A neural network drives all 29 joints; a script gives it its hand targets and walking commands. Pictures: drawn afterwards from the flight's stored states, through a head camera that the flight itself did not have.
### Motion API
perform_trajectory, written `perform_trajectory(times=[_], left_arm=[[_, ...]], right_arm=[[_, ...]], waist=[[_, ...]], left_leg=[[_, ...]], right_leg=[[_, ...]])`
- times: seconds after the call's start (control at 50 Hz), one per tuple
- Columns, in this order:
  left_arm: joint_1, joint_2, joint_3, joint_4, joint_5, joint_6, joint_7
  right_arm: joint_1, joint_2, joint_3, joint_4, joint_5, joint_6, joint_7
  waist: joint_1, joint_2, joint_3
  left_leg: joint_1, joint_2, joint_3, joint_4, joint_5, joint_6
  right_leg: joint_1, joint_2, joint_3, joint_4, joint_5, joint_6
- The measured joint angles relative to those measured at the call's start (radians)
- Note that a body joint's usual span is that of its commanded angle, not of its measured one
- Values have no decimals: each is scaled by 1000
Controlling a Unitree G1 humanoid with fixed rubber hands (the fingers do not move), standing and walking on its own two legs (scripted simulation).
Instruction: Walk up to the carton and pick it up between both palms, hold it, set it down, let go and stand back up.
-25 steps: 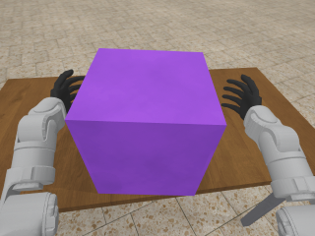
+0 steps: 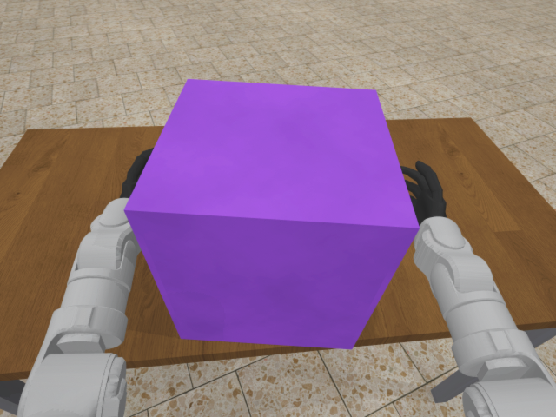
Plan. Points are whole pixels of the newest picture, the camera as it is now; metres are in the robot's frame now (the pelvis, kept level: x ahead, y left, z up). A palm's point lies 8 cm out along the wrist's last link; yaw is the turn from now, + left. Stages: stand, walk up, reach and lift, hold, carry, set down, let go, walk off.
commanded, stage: reach and lift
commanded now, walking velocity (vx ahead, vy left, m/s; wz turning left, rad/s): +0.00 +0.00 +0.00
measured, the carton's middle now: (273, 220) +0.38 +0.04 +0.10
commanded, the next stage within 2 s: none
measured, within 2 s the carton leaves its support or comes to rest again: leaves its support in 1.96 s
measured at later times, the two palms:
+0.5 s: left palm (153, 193) +0.40 +0.22 +0.13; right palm (404, 209) +0.39 -0.14 +0.13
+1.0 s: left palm (157, 191) +0.41 +0.21 +0.13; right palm (407, 206) +0.39 -0.15 +0.13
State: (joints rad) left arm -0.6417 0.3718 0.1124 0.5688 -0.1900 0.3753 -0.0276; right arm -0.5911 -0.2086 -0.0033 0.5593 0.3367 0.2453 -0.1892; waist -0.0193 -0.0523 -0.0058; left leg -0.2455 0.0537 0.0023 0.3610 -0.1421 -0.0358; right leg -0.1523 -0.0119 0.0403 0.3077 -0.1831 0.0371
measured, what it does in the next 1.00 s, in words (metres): stands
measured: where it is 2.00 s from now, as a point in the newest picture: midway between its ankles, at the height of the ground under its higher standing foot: outside the picture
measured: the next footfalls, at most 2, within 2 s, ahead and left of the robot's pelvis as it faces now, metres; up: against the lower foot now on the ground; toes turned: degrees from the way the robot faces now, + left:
none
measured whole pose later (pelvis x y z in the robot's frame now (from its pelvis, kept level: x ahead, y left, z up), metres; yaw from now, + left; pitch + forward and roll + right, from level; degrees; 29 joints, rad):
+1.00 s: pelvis +0.00 +0.00 +0.00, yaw -1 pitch +0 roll -1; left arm -0.68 0.27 0.17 0.55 -0.07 0.39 -0.01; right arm -0.66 -0.11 0.01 0.59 0.28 0.23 -0.28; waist -0.01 -0.05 0.02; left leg -0.20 0.07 0.03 0.34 -0.14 -0.04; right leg -0.12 -0.01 0.05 0.28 -0.17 0.03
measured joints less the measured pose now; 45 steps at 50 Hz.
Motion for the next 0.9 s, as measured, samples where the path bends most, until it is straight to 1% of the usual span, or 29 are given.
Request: perform_trajectory(times=[0.06,0.12,0.26,0.34,0.44,0.56,0.72,0.9], left_arm=[[-4,-2,-4,3,-1,-5,-1],[-19,-9,-1,33,0,-23,-8],[-43,-46,33,64,31,-45,-18],[-38,-62,52,36,57,-24,-18],[-29,-77,56,-14,73,5,-8],[-35,-80,50,-38,87,27,13],[-41,-85,34,-46,95,34,35],[-45,-88,37,-23,102,22,35]], right_arm=[[-10,-6,12,-2,7,-4,-6],[-26,1,26,3,5,-8,-15],[-42,40,69,12,4,-16,-49],[-47,66,82,11,7,-18,-71],[-38,92,66,-11,-11,-22,-105],[-50,96,44,-2,-20,-18,-110],[-61,90,31,6,-25,-7,-99],[-72,96,22,34,-49,-9,-92]], waist=[[-2,5,3],[-4,8,-1],[9,3,-13],[15,0,3],[14,-5,18],[7,-12,27],[11,-7,32],[10,-6,17]], left_leg=[[5,2,1,-7,3,-2],[5,4,3,-14,7,-3],[20,10,19,-41,16,-6],[40,11,23,-46,16,-7],[44,10,19,-41,14,-4],[37,9,22,-26,9,0],[28,10,29,-9,1,4],[26,12,30,-11,-1,2]], right_leg=[[2,1,0,-3,2,-2],[-3,3,2,-1,2,-3],[-3,8,15,-10,8,-6],[17,8,17,-20,11,-6],[32,6,10,-33,17,-4],[29,4,11,-32,20,0],[24,4,14,-26,21,2],[18,5,11,-23,15,0]])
